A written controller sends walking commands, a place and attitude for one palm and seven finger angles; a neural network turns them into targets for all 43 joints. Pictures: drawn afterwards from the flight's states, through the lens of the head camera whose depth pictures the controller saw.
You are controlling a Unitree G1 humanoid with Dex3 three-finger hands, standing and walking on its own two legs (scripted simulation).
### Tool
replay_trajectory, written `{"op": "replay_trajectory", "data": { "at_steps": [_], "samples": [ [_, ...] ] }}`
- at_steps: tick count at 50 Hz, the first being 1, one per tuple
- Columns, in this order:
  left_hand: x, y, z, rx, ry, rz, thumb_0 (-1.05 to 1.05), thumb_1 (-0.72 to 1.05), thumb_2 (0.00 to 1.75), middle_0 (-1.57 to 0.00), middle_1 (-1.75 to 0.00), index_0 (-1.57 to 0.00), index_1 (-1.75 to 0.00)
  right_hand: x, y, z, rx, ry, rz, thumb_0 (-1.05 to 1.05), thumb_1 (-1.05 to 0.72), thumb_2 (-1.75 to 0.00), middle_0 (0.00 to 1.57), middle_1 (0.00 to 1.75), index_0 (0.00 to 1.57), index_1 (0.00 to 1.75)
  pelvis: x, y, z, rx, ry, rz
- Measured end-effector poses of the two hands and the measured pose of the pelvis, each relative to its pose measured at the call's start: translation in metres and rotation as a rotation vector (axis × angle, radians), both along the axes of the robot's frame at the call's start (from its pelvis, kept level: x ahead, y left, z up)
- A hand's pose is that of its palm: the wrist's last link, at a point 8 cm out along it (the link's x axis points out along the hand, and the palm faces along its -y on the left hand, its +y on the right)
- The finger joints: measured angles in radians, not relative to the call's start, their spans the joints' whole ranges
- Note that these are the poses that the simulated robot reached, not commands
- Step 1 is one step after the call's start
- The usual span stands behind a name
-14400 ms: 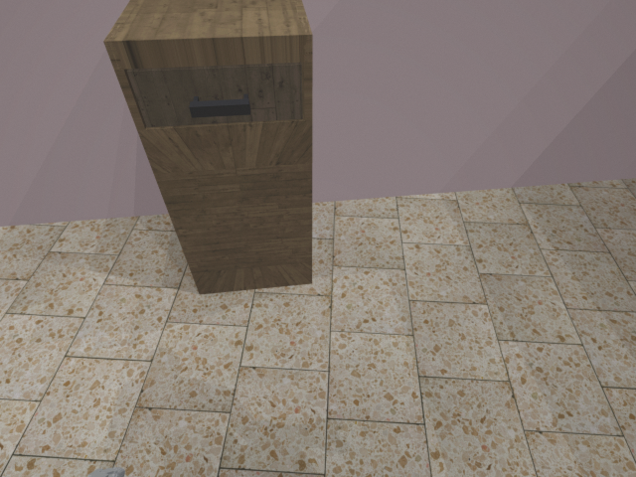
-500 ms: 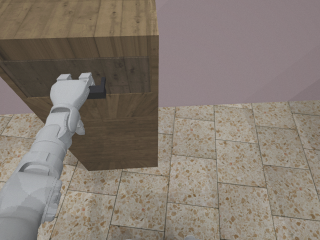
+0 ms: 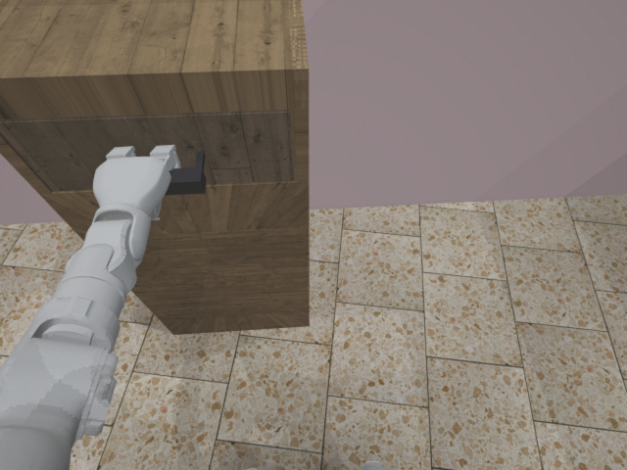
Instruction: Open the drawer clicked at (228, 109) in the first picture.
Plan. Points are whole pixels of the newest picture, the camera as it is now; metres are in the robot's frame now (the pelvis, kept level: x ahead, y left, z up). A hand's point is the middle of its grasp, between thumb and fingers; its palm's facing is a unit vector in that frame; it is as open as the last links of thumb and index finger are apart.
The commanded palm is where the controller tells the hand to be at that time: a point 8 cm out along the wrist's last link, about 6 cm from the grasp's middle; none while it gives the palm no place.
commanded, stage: close the thumb around the handle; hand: left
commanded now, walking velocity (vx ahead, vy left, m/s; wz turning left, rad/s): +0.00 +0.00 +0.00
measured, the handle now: (158, 170) +0.52 +0.21 +0.05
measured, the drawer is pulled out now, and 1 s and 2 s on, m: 0.00 0.05 0.23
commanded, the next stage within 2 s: pull the drawer open in 0.04 s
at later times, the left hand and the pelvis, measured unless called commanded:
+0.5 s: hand (149, 214) +0.45 +0.22 +0.03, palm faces -0.04 -0.04 -1.00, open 5.9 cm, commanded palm +0.41 +0.22 +0.09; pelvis +0.02 +0.00 +0.00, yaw -1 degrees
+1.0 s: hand (143, 236) +0.42 +0.22 +0.03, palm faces -0.05 -0.02 -1.00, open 6.0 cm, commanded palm +0.40 +0.22 +0.09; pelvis +0.02 -0.01 +0.01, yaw +1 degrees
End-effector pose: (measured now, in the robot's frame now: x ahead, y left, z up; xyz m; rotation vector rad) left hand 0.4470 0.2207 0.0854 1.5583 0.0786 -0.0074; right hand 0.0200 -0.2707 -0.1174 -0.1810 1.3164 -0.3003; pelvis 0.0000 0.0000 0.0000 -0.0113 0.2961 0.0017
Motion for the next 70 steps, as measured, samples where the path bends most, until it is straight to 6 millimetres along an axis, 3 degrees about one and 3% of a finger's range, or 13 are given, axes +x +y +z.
{"op": "replay_trajectory", "data": {
  "at_steps": [14, 22, 29, 40, 46, 52, 60, 65, 70],
  "samples": [
    [-0.001, 0.0, 0.0, -0.01, -0.001, 0.002, 0.01, 0.66, 0.78, -0.34, -1.35, -0.38, -1.35, 0.006, 0.002, 0.001, 0.007, -0.012, -0.006, 0.0, -0.91, -0.9, 0.2, 0.3, 0.2, 0.3, 0.003, 0.001, 0.001, 0.0, -0.004, -0.007],
    [-0.007, 0.001, -0.001, -0.029, -0.012, -0.003, 0.01, 0.68, 0.77, -0.3, -1.35, -0.38, -1.35, 0.019, 0.005, 0.002, 0.023, -0.028, -0.008, 0.0, -0.91, -0.9, 0.2, 0.3, 0.2, 0.3, 0.011, 0.003, 0.004, 0.001, -0.012, -0.02],
    [-0.02, 0.0, -0.002, -0.036, -0.027, -0.004, 0.02, 0.69, 0.78, -0.28, -1.35, -0.37, -1.35, 0.047, 0.009, 0.003, 0.044, -0.074, 0.009, 0.0, -0.91, -0.9, 0.2, 0.3, 0.2, 0.3, 0.021, 0.005, 0.006, 0.001, -0.024, -0.024],
    [-0.05, -0.001, -0.003, -0.045, -0.035, 0.0, 0.02, 0.68, 0.79, -0.27, -1.35, -0.38, -1.35, 0.109, 0.014, 0.01, 0.055, -0.2, 0.09, 0.0, -0.91, -0.9, 0.2, 0.3, 0.2, 0.3, 0.029, 0.003, 0.009, 0.003, -0.059, -0.008],
    [-0.05, -0.001, -0.002, -0.02, -0.024, 0.002, 0.01, 0.66, 0.8, -0.32, -1.35, -0.38, -1.35, 0.125, 0.014, 0.009, 0.043, -0.215, 0.145, 0.0, -0.91, -0.9, 0.2, 0.3, 0.2, 0.3, 0.023, -0.002, 0.007, 0.007, -0.068, 0.017],
    [-0.048, -0.001, 0.0, -0.011, 0.003, 0.006, 0.01, 0.65, 0.79, -0.35, -1.35, -0.39, -1.35, 0.114, 0.011, 0.006, 0.044, -0.216, 0.134, 0.0, -0.91, -0.9, 0.2, 0.3, 0.2, 0.3, 0.015, -0.007, 0.007, 0.012, -0.073, 0.019],
    [-0.05, -0.001, 0.0, -0.027, 0.006, 0.003, 0.01, 0.66, 0.77, -0.33, -1.35, -0.4, -1.35, 0.067, -0.001, 0.003, 0.036, -0.155, 0.064, 0.0, -0.91, -0.9, 0.2, 0.3, 0.2, 0.3, 0.006, -0.011, 0.006, 0.015, -0.071, -0.003],
    [-0.063, -0.001, -0.001, -0.037, -0.019, 0.001, 0.02, 0.68, 0.76, -0.29, -1.35, -0.39, -1.35, 0.043, -0.007, 0.003, 0.036, -0.123, 0.014, 0.0, -0.91, -0.9, 0.2, 0.3, 0.2, 0.3, 0.006, -0.01, 0.008, 0.015, -0.073, -0.025],
    [-0.086, -0.001, -0.003, -0.056, -0.048, 0.001, 0.03, 0.69, 0.76, -0.26, -1.35, -0.39, -1.35, 0.043, -0.008, 0.007, 0.036, -0.135, 0.0, 0.01, -0.91, -0.9, 0.2, 0.3, 0.2, 0.3, 0.01, -0.007, 0.01, 0.015, -0.085, -0.039]
  ]
}}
